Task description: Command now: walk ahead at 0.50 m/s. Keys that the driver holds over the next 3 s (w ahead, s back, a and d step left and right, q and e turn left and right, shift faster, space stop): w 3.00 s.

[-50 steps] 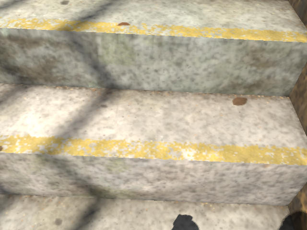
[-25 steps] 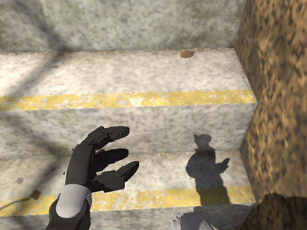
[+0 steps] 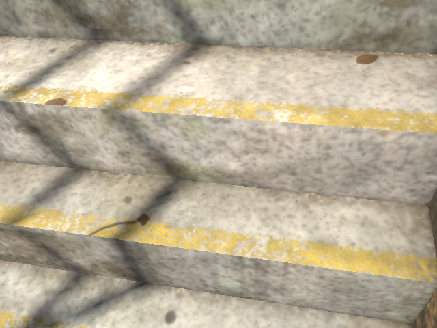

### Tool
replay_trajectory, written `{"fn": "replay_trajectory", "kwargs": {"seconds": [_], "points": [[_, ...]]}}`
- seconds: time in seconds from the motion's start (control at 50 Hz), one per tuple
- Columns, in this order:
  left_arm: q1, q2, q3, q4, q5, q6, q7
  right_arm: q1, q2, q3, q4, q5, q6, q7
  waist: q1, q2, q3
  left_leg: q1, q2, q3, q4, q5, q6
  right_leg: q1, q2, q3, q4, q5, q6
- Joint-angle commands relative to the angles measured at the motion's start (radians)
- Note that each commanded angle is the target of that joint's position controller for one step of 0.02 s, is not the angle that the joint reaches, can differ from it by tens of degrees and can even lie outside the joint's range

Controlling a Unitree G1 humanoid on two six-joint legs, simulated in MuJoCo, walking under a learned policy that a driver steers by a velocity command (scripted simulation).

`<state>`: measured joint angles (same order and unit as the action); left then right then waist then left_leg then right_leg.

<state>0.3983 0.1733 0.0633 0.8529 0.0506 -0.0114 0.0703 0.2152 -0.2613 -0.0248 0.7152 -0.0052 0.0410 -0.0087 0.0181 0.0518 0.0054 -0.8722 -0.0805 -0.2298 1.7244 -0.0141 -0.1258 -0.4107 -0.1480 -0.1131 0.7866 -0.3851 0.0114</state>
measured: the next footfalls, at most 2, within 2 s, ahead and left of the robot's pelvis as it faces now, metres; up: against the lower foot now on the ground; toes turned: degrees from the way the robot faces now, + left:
left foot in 0.20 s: +0.01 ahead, +0.25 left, -0.03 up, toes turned +6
right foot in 0.72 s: -0.13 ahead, +0.09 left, -0.21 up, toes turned -8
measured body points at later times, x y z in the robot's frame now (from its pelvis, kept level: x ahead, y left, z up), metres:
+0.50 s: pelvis -0.03 +0.17 -0.07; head -0.05 +0.17 +0.38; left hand +0.01 +0.45 -0.19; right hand +0.24 +0.00 -0.11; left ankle -0.04 +0.25 -0.76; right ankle -0.08 +0.09 -0.57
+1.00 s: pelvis -0.16 +0.23 -0.20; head -0.19 +0.24 +0.25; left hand -0.12 +0.49 -0.33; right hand +0.07 +0.04 -0.26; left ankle -0.17 +0.37 -0.89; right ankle -0.17 +0.10 -0.92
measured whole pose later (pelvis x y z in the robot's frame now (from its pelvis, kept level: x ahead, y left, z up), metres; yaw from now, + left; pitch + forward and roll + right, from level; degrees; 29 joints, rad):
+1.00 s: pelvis -0.16 +0.23 -0.20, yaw +1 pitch -1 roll -1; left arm 0.37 0.22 0.03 0.74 0.02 -0.01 0.11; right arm 0.10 -0.16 0.01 0.62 0.05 0.05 -0.01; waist 0.11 -0.03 -0.05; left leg -0.39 0.12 0.06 0.89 -0.33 -0.08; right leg -0.27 -0.09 -0.13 0.69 -0.39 -0.02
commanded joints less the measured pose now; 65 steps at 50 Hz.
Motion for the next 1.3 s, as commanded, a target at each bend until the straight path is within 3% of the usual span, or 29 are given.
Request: {"fn": "replay_trajectory", "kwargs": {"seconds": [0.02,0.1,0.2,0.24,0.28,0.38,0.42,0.44,0.48,0.56,0.64,0.66,0.68,0.72,0.74,0.76,0.78,0.82,0.88,0.92,0.96,1.0,1.02,1.04,1.06,1.08,1.14,1.18,1.3], "points": [[-0.014,0.127,0.015,-0.090,-0.022,-0.022,0.024,-0.025,0.013,0.008,-0.080,0.000,-0.009,-0.004,-0.018,-0.206,0.018,-0.013,0.024,0.082,-0.111,0.038,-0.027,0.034,-0.190,0.275,-0.336,-0.054,-0.162],[-0.009,0.138,0.013,-0.126,-0.052,-0.032,0.049,-0.049,0.023,0.012,-0.149,0.003,-0.002,-0.016,-0.008,-0.335,-0.019,0.083,0.123,0.142,-0.352,-0.049,-0.012,0.095,-0.233,0.315,-0.309,-0.251,-0.171],[-0.037,0.197,0.054,-0.173,-0.069,-0.002,0.047,-0.094,0.049,0.018,-0.215,0.006,-0.009,0.000,0.045,-0.308,-0.018,0.355,0.192,0.165,-0.815,-0.244,0.089,0.001,-0.245,0.357,-0.160,-0.189,-0.129],[-0.017,0.130,0.043,-0.187,-0.053,0.017,0.023,0.078,0.014,-0.009,-0.128,-0.007,-0.023,0.002,0.005,-0.105,-0.084,0.718,0.137,0.216,-1.127,-0.063,0.163,-0.160,-0.067,0.154,0.191,-0.087,-0.014],[0.047,0.071,0.035,-0.205,-0.049,0.023,-0.013,0.023,-0.075,-0.019,-0.076,-0.067,-0.033,0.027,0.087,0.299,-0.088,0.862,0.184,0.149,-1.129,0.574,0.255,-0.400,0.200,-0.001,0.925,-0.253,0.089],[0.011,0.099,0.016,-0.246,-0.048,0.030,-0.003,-0.169,-0.008,0.002,-0.214,-0.040,-0.106,0.018,0.135,0.083,-0.124,0.599,0.340,0.052,-1.061,-0.028,0.226,-0.470,0.196,0.079,1.235,-0.016,0.068],[0.200,0.175,0.042,-0.276,-0.065,0.060,0.006,-0.364,-0.074,-0.010,-0.258,0.001,-0.157,0.002,0.272,0.316,-0.157,0.595,0.514,-0.144,-1.013,0.077,0.274,-0.449,0.092,0.248,1.191,-0.144,0.054],[0.281,0.227,0.062,-0.221,-0.071,0.068,0.016,-0.424,-0.005,0.002,-0.288,0.003,-0.171,-0.011,0.268,0.186,-0.183,0.516,0.533,-0.214,-0.942,-0.007,0.290,-0.382,0.066,0.343,1.207,-0.155,0.056],[0.250,0.204,0.058,-0.173,-0.043,0.061,0.014,-0.364,0.032,0.024,-0.291,-0.035,-0.168,0.001,0.204,-0.118,-0.161,0.543,0.410,-0.093,-0.924,-0.206,0.274,-0.362,0.187,0.086,1.087,-0.006,0.078],[0.218,0.074,0.009,-0.167,-0.053,0.061,-0.006,-0.409,0.054,0.043,-0.307,-0.084,-0.150,0.020,0.185,0.039,-0.143,0.471,0.330,0.074,-0.847,-0.232,0.229,-0.282,0.232,-0.015,0.882,0.066,0.071],[0.535,-0.015,-0.031,0.009,-0.007,0.057,-0.034,-0.660,0.160,0.089,-0.389,-0.019,-0.123,0.043,0.321,0.068,-0.075,0.234,0.184,0.355,-0.536,-0.176,0.092,0.140,0.104,-0.102,-0.141,0.351,-0.099],[0.568,-0.046,-0.045,0.071,-0.001,0.042,-0.051,-0.664,0.211,0.113,-0.383,0.014,-0.118,0.040,0.304,-0.008,-0.055,0.093,0.161,0.382,-0.319,-0.362,0.115,0.299,0.086,-0.166,-0.294,0.551,-0.151],[0.520,-0.080,-0.064,0.115,0.015,0.019,-0.065,-0.658,0.322,0.145,-0.381,0.047,-0.108,0.044,0.234,-0.251,-0.015,-0.083,0.092,0.408,0.119,-0.733,0.141,0.361,0.057,-0.147,-0.367,0.724,-0.191],[0.335,-0.129,-0.148,0.056,0.081,-0.051,-0.098,-0.695,0.463,0.166,-0.454,0.116,-0.115,0.044,0.092,-0.108,0.048,-0.522,-0.114,0.063,1.046,-0.754,0.151,0.363,-0.075,0.183,-0.206,0.762,-0.189],[0.195,0.037,-0.108,-0.004,0.023,-0.054,-0.107,-0.388,0.375,0.149,-0.395,0.095,-0.107,0.053,-0.112,-0.058,-0.019,-0.479,0.006,-0.053,0.957,-0.565,0.193,0.232,-0.192,0.376,-0.283,0.641,-0.233],[0.146,0.146,-0.066,-0.062,-0.053,-0.030,-0.089,-0.245,0.221,0.109,-0.357,0.064,-0.105,0.055,-0.161,0.079,-0.017,-0.402,0.047,-0.046,0.712,-0.469,0.166,0.212,-0.239,0.416,-0.395,0.307,-0.250],[0.039,0.279,-0.014,-0.122,-0.074,-0.009,-0.040,-0.270,0.162,0.097,-0.393,0.090,-0.085,0.034,-0.182,-0.028,0.064,-0.375,0.175,-0.072,0.461,-0.404,0.105,0.128,-0.364,0.578,-0.598,-0.159,-0.283],[-0.009,0.210,-0.019,-0.144,0.010,-0.050,0.014,-0.572,-0.015,0.019,-0.469,0.097,-0.003,-0.031,0.019,0.089,0.176,-0.155,0.209,0.035,0.369,0.023,0.015,-0.190,-0.374,0.792,-0.697,-0.530,-0.342],[0.054,0.235,0.002,-0.165,-0.034,-0.040,0.055,-0.532,0.063,0.026,-0.419,0.048,0.003,-0.032,0.109,0.010,0.095,-0.011,0.264,0.160,-0.177,-0.030,-0.020,0.022,-0.215,0.553,-0.545,-0.364,-0.266],[0.028,0.185,-0.005,-0.167,-0.043,-0.008,0.059,-0.537,0.115,0.044,-0.350,0.055,-0.019,-0.007,0.143,-0.088,0.035,0.359,0.220,0.298,-0.638,-0.167,-0.025,-0.048,-0.123,0.301,-0.530,-0.138,-0.191],[0.021,0.190,-0.002,-0.131,-0.029,0.005,0.049,-0.356,0.106,0.023,-0.245,0.063,-0.017,-0.001,0.081,-0.225,-0.004,0.543,0.141,0.415,-0.819,-0.375,0.023,0.016,-0.121,0.220,-0.493,-0.041,-0.226],[-0.102,0.081,-0.031,-0.158,-0.037,0.011,0.027,-0.064,0.061,-0.014,-0.099,0.038,-0.042,0.013,-0.045,-0.158,0.006,0.621,0.083,0.427,-1.260,-0.428,0.116,0.133,-0.021,0.079,-0.105,0.253,-0.185],[-0.129,-0.006,-0.060,-0.198,-0.031,-0.004,0.012,0.021,0.076,-0.010,-0.033,0.001,-0.066,0.043,-0.045,-0.031,0.007,0.678,0.106,0.327,-1.315,-0.197,0.142,0.038,0.029,0.040,0.203,0.250,-0.157],[-0.058,-0.131,-0.089,-0.242,-0.014,-0.033,-0.007,0.123,-0.003,-0.013,0.016,-0.010,-0.086,0.052,0.044,0.280,-0.008,0.846,0.274,-0.023,-1.133,0.583,0.222,-0.402,0.153,0.066,0.613,-0.185,-0.090],[0.089,-0.073,-0.057,-0.167,-0.058,-0.061,-0.029,0.299,-0.123,-0.066,0.067,-0.001,-0.110,0.064,-0.029,0.327,-0.164,0.885,0.510,-0.509,-1.415,0.286,0.461,-0.536,0.245,0.294,0.952,-0.175,-0.083],[-0.019,-0.016,-0.038,-0.186,-0.098,-0.057,-0.036,0.252,-0.111,-0.063,0.082,0.004,-0.123,0.074,-0.014,0.175,-0.037,0.837,0.572,-0.542,-1.514,-0.210,0.522,-0.726,0.207,0.343,1.186,-0.153,-0.073],[-0.220,0.031,-0.053,-0.246,-0.059,-0.026,-0.046,-0.024,0.036,-0.012,0.054,-0.009,-0.106,0.039,0.054,-0.019,0.083,0.598,0.363,-0.131,-1.462,-0.468,0.308,-0.711,0.144,0.326,1.006,0.150,-0.068],[-0.150,0.012,-0.056,-0.212,-0.040,-0.016,-0.062,0.027,0.047,-0.001,0.100,-0.048,-0.110,0.020,0.062,-0.035,-0.006,0.511,0.335,-0.001,-1.422,-0.314,0.319,-0.579,0.190,0.256,1.160,0.269,-0.045],[-0.298,-0.027,-0.093,-0.302,-0.059,-0.011,-0.040,0.317,0.033,0.000,0.218,-0.013,-0.096,-0.025,-0.045,0.014,0.031,0.766,0.385,-0.038,-1.455,-0.482,0.327,-0.930,0.159,0.278,1.372,0.137,-0.030]]}}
